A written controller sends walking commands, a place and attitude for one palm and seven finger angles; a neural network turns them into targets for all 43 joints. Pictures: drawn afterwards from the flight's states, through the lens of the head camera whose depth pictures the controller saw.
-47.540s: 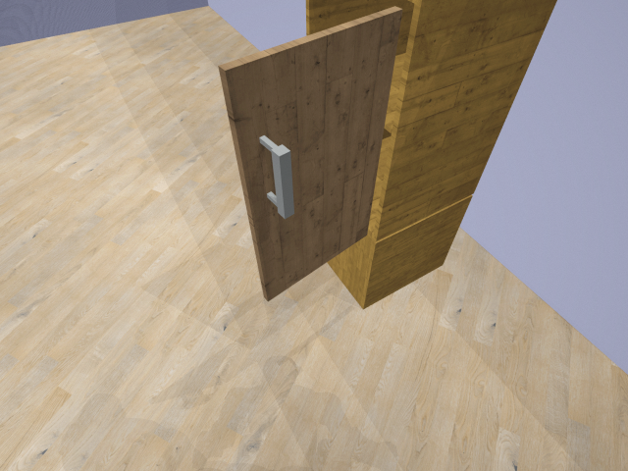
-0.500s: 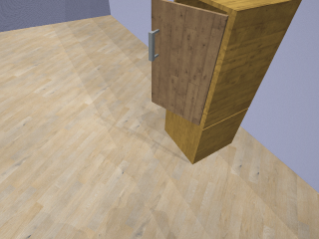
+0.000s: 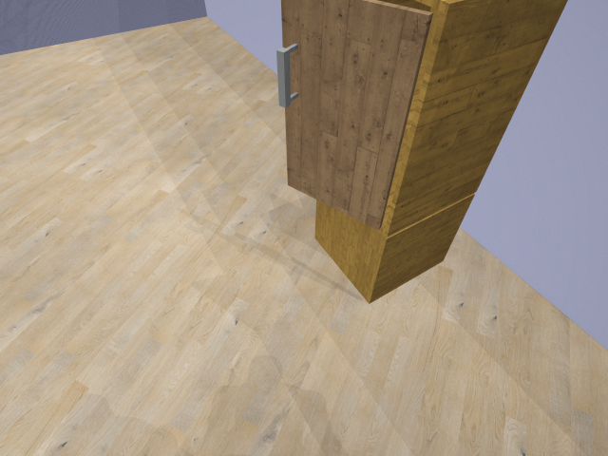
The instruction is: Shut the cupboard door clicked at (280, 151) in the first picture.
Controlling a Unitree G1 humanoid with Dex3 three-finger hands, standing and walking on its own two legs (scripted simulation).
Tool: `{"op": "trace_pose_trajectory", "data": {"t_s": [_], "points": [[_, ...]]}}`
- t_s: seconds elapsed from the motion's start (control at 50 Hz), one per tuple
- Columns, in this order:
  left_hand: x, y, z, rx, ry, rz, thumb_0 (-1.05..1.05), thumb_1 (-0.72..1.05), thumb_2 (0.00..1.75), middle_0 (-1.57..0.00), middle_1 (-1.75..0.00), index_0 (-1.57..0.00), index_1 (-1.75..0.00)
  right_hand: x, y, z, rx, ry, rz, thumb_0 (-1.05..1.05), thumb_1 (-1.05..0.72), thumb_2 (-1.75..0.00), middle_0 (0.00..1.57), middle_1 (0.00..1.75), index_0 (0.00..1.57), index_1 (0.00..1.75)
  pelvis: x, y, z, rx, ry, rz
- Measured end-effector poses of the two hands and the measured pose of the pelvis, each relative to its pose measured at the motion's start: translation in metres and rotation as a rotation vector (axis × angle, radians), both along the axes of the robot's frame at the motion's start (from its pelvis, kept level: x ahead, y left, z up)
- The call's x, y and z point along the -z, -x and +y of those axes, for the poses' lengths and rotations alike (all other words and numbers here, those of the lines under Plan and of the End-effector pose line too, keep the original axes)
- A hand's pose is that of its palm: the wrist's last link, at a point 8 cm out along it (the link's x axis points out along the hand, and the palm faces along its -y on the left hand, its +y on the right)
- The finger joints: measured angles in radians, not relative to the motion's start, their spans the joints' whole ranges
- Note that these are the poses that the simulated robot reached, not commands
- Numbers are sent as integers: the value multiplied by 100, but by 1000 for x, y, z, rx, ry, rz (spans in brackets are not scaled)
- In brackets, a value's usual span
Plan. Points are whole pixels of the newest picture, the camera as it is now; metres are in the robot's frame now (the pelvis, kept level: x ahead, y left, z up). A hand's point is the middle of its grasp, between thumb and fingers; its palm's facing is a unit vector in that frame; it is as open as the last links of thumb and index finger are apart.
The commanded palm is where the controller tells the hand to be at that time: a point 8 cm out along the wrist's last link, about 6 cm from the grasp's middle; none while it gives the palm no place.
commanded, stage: look to check the result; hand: left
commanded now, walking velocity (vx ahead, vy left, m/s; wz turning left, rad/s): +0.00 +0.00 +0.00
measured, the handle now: (289, 75) +0.94 +0.08 +0.05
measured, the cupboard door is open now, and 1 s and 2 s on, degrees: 23 23 23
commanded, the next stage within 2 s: walk to a spot facing it in 0.08 s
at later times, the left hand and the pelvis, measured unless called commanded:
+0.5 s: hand out of the picture +0.01 +0.17 -0.19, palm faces +0.16 -0.97 -0.20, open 7.3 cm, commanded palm none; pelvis +0.01 -0.01 -0.02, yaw +8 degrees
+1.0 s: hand out of the picture +0.03 +0.20 -0.16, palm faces +0.40 -0.86 -0.32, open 7.3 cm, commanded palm none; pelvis +0.01 -0.05 -0.01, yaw +26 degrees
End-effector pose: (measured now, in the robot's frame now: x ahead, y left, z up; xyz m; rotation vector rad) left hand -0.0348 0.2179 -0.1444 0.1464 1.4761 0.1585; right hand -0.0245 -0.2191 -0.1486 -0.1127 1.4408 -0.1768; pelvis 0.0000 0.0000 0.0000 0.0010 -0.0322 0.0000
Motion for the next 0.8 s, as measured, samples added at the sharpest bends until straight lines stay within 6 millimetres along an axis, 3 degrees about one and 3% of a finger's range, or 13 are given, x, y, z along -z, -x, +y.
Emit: {"op": "trace_pose_trajectory", "data": {"t_s": [0.26,0.44,0.6,0.8], "points": [[0,-31,-5,15,-2,-59,0,91,90,-20,-30,-20,-30,-3,-22,-17,-20,21,-31,0,-91,-90,20,30,20,30,-1,-6,-8,-9,1,2],[9,-36,-3,-79,-18,-108,0,91,90,-20,-30,-20,-30,7,-40,-18,-90,10,-3,0,-91,-90,20,30,20,30,10,-5,-11,-98,14,13],[29,-30,22,-174,-27,-130,0,91,90,-20,-30,-20,-30,8,-87,-12,-212,59,-63,1,-91,-90,20,30,20,30,25,-4,3,-195,16,13],[-7,-53,46,-215,-104,-249,0,91,90,-20,-30,-20,-30,-13,-138,-20,-345,77,-131,0,-91,-90,20,30,20,30,6,-1,-8,-300,33,66]]}}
